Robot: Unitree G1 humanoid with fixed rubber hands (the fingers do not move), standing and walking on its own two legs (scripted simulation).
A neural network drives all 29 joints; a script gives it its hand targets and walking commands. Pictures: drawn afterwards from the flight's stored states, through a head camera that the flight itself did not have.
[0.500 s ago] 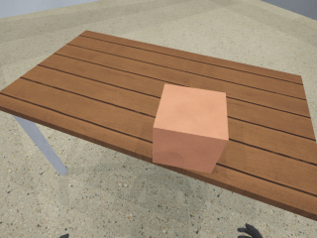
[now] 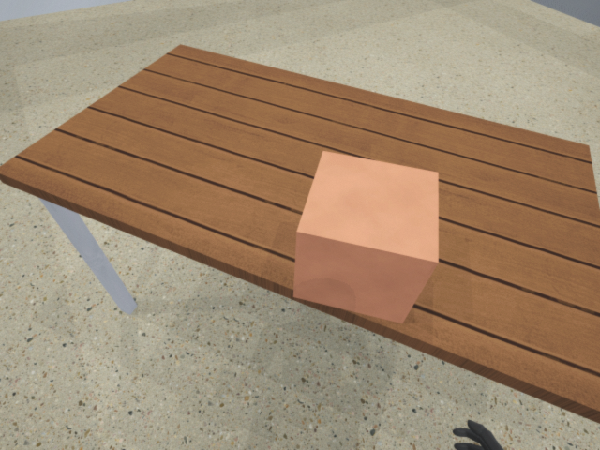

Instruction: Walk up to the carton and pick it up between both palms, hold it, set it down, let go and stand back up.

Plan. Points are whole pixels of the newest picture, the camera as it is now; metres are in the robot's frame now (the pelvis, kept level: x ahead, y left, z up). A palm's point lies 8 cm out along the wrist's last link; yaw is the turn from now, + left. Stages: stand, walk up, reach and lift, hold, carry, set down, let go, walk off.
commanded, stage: walk up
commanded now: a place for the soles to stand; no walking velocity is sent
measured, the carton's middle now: (362, 237) +0.43 -0.08 +0.01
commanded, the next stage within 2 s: none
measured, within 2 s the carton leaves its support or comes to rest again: neither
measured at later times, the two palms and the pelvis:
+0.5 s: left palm out of the picture -0.02 +0.20 -0.10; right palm out of the picture +0.11 -0.30 -0.09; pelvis -0.02 -0.06 +0.01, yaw -4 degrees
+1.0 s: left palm out of the picture +0.08 +0.19 -0.09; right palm out of the picture +0.03 -0.32 -0.10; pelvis +0.00 -0.05 +0.01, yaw -11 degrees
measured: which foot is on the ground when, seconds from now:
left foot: down 0.00-0.16, up 0.18-0.50, down 0.52-1.00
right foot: down 0.00-1.00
